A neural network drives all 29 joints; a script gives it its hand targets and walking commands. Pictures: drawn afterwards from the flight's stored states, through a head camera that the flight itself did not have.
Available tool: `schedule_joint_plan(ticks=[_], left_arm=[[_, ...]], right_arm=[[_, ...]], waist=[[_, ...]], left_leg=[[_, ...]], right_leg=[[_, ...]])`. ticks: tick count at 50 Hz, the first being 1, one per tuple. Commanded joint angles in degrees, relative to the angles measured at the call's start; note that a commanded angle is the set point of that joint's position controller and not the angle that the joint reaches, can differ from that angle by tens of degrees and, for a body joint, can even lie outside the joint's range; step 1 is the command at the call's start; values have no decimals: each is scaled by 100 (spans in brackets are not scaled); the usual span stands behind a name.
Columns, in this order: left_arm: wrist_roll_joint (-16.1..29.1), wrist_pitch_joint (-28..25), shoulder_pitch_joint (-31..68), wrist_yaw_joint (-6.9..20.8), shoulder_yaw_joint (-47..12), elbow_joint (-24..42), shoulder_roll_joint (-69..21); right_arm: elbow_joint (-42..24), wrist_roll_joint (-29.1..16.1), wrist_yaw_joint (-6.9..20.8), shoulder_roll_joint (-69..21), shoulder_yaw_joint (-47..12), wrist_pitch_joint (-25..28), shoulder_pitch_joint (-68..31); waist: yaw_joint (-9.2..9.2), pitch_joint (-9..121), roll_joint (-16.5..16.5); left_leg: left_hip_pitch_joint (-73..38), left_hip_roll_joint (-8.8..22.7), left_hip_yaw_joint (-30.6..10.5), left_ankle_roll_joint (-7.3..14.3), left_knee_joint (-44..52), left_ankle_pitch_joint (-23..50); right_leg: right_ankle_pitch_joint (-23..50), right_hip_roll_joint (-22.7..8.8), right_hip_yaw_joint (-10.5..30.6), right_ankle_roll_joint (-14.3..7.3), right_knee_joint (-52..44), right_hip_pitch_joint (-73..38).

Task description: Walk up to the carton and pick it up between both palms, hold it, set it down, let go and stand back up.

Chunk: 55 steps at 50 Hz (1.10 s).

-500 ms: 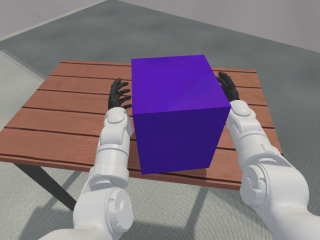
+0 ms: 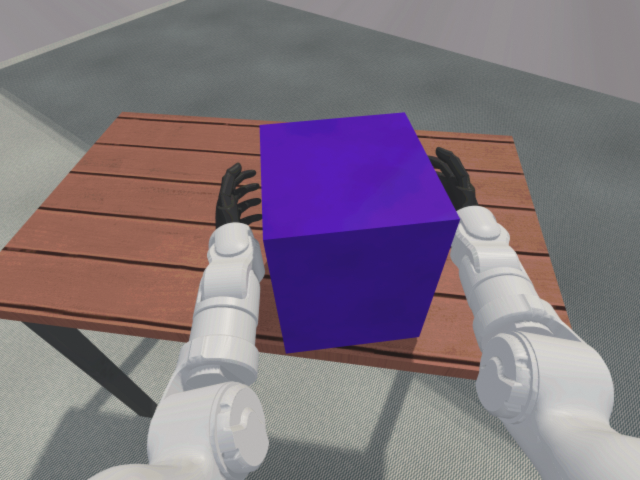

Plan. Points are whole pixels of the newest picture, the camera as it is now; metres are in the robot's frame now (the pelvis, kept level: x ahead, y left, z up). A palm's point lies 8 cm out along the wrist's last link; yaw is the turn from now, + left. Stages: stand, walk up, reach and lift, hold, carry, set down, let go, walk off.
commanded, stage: set down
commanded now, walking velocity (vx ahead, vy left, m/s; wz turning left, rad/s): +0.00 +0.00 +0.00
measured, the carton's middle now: (343, 236) +0.43 +0.04 +0.06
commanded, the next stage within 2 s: none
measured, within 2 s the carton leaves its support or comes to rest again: rests again in 0.68 s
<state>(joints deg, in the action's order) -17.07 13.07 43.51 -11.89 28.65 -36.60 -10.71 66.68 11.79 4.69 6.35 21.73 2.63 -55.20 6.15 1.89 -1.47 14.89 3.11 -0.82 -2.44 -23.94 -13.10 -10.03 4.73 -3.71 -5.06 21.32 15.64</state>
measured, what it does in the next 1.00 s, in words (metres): stands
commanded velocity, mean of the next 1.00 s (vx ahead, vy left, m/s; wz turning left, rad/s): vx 0.00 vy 0.00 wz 0.00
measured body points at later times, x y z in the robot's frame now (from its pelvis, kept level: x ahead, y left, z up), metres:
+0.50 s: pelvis +0.00 +0.00 +0.00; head +0.03 -0.01 +0.45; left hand +0.40 +0.18 +0.11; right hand +0.46 -0.11 +0.12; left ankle -0.01 +0.15 -0.74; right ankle +0.01 -0.06 -0.74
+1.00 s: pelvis +0.00 +0.00 +0.00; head +0.04 -0.01 +0.45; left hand +0.40 +0.18 +0.10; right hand +0.48 -0.12 +0.11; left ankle -0.01 +0.15 -0.74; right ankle +0.01 -0.06 -0.74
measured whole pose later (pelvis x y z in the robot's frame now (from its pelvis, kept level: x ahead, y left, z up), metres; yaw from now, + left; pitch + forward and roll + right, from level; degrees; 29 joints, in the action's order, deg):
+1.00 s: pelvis +0.00 +0.00 +0.00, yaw +0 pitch +8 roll +0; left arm -9.3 11.6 45.6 -18.8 20.0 -42.3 -7.8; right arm 66.8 -8.3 3.4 13.7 5.0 -1.5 -57.2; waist 7.7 3.4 -0.5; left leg 19.4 3.1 -0.8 -3.0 -23.2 -11.8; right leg -9.1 4.7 -3.8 -5.4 21.3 20.5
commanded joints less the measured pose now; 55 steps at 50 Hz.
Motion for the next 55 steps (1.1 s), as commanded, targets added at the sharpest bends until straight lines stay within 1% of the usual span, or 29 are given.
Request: schedule_joint_plan(ticks=[1, 4, 7, 10, 14, 17, 18, 19, 20, 22, 24, 27, 28, 30, 32, 33, 36, 38, 41, 42, 45, 46, 49, 50, 51, 52, 53, 54, 55], left_arm=[[-572, -350, 3263, 413, -918, 656, -2140], [-534, -470, 3217, 438, -1001, 649, -2253], [-672, -439, 3086, 460, -640, 648, -1984], [-689, -332, 2994, 510, -697, 488, -2081], [-684, -458, 2997, 520, -650, 626, -2044], [-706, -418, 2826, 504, -769, 696, -2110], [-735, -384, 2869, 489, -757, 708, -1903], [-671, -366, 2793, 497, -724, 606, -1992], [-735, -398, 2743, 497, -686, 662, -1930], [-717, -402, 2787, 470, -598, 608, -1726], [-639, -359, 2884, 388, -694, 675, -1586], [-429, -423, 2863, 200, -638, 664, -665], [-346, -480, 2750, 63, -611, 665, -385], [-55, -492, 3032, -177, -914, 758, -142], [360, -462, 3185, -428, -1248, 873, 127], [544, -399, 3164, -522, -1307, 743, 366], [929, -343, 3025, -694, -1413, 476, 824], [1049, -285, 3186, -713, -1572, 319, 486], [1325, -320, 3097, -767, -1678, 216, 683], [1346, -312, 3171, -776, -1600, 132, 850], [1454, -376, 3094, -815, -1620, 208, 895], [1385, -387, 3061, -798, -1688, 548, 843], [1369, -371, 3051, -792, -1696, 408, 847], [1456, -406, 2917, -768, -1760, 651, 898], [1434, -432, 2908, -745, -1785, 425, 881], [1484, -394, 2842, -707, -1714, 206, 882], [1485, -414, 2628, -669, -1679, 336, 936], [1412, -454, 2596, -648, -1750, 505, 906], [1464, -437, 2547, -643, -1748, 579, 899]], right_arm=[[-359, 479, 883, -2424, -272, 374, -3112], [-551, 598, 854, -2359, -173, 528, -3205], [-402, 708, 911, -2321, -133, 430, -3063], [-429, 507, 923, -2414, -290, 365, -2935], [-335, 738, 910, -2418, -115, 389, -2942], [-320, 599, 918, -2349, -209, 394, -2715], [-283, 616, 895, -2277, -146, 355, -2612], [-496, 581, 884, -2244, -242, 389, -2865], [-382, 659, 855, -2217, -136, 388, -2705], [-423, 525, 864, -1987, -204, 373, -2820], [-267, 548, 834, -1587, 45, 306, -2717], [-303, 389, 618, -565, 77, 277, -2719], [-669, 144, 522, -370, -182, 339, -2820], [-419, -301, 345, 259, -333, 325, -3120], [-488, -855, 171, 696, -805, 282, -3412], [-389, -1158, 78, 1097, -872, 218, -3509], [-551, -1697, -94, 1633, -1466, 110, -3581], [-185, -1869, -89, 1268, -1706, -90, -3530], [-366, -2318, -126, 1400, -2003, -163, -3640], [-302, -2343, -141, 1553, -2081, -252, -3575], [-562, -2392, -227, 1698, -2179, -191, -3590], [-525, -2501, -219, 1775, -2337, -134, -3590], [-128, -2647, -239, 1931, -2296, -185, -3583], [-614, -2803, -246, 1948, -2495, -93, -3614], [-384, -2627, -294, 1953, -2374, -112, -3545], [-149, -2706, -291, 2052, -2441, -161, -3516], [-518, -2809, -293, 1977, -2681, -117, -3401], [-587, -2779, -285, 2067, -2563, -99, -3288], [-650, -2829, -241, 2080, -2643, -54, -3439]], waist=[[548, 3083, 469], [454, 3518, 514], [610, 3192, 611], [614, 2776, 489], [537, 2921, 696], [501, 2979, 424], [452, 3073, 414], [584, 2918, 454], [483, 2855, 512], [610, 2671, 497], [431, 2699, 423], [415, 2734, 570], [628, 2822, 516], [478, 2935, 361], [571, 3008, 245], [508, 3016, 258], [649, 3240, 442], [609, 2893, 373], [851, 3142, 364], [785, 3063, 448], [787, 3510, 590], [806, 4071, 276], [674, 3808, 130], [848, 4076, 260], [668, 3897, 408], [636, 3602, 450], [757, 4074, 561], [623, 4237, 505], [732, 4090, 535]], left_leg=[[244, -171, 624, 173, 588, 2188], [334, -193, 610, 159, 539, 2322], [379, -212, 656, 210, 660, 2081], [613, -271, 692, 239, 732, 1935], [578, -239, 682, 256, 732, 2105], [483, -219, 653, 202, 724, 2014], [402, -224, 638, 193, 693, 2039], [507, -253, 712, 217, 695, 2041], [457, -235, 675, 220, 671, 2072], [468, -256, 693, 228, 707, 2013], [370, -260, 666, 234, 653, 1919], [435, -265, 684, 203, 666, 1820], [566, -234, 688, 208, 611, 1841], [576, -230, 615, 158, 500, 1923], [627, -217, 606, 94, 309, 2095], [657, -187, 601, 98, 268, 1915], [733, -214, 568, 36, 102, 2178], [732, -166, 538, 40, 138, 2039], [1038, -120, 543, 22, 79, 1752], [986, -154, 534, 41, 79, 1608], [926, -109, 526, -40, -35, 2129], [744, -138, 523, -165, -172, 2662], [658, -144, 480, -187, -194, 2762], [710, -143, 483, -182, -291, 2937], [727, -147, 469, -180, -249, 2757], [768, -141, 434, -165, -225, 2646], [770, -182, 491, -138, -255, 2976], [684, -161, 402, -152, -259, 2942], [722, -164, 445, -142, -237, 2966]], right_leg=[[1714, -280, -62, 488, -182, -1258], [1959, -319, -46, 505, -164, -1322], [1759, -395, 9, 597, -157, -1418], [1881, -415, 89, 596, -181, -1591], [2133, -413, 72, 630, -95, -1571], [1882, -402, 37, 592, -168, -1368], [1949, -390, 23, 605, -126, -1423], [1918, -391, -8, 594, -123, -1388], [1893, -387, 27, 577, -145, -1431], [1719, -383, 38, 577, -153, -1421], [1518, -392, 70, 555, -247, -1137], [1408, -322, 65, 558, -205, -1229], [1432, -330, 163, 533, -152, -1358], [1574, -328, 190, 526, -134, -1150], [1677, -185, 215, 410, -47, -1045], [1551, -176, 248, 435, -58, -929], [2176, -90, 401, 400, 62, -1202], [1736, -58, 422, 373, -24, -890], [1417, -140, 605, 361, -80, -735], [1229, -146, 622, 387, -1, -776], [1874, -116, 618, 415, 134, -923], [2271, -81, 593, 350, 244, -1040], [2239, 20, 535, 233, 136, -763], [2569, 5, 586, 266, 221, -1007], [2522, 25, 576, 274, 136, -945], [2548, -11, 607, 300, 177, -976], [3221, -45, 662, 359, 288, -1294], [3299, -77, 687, 407, 321, -1306], [3123, 2, 645, 373, 343, -1390]])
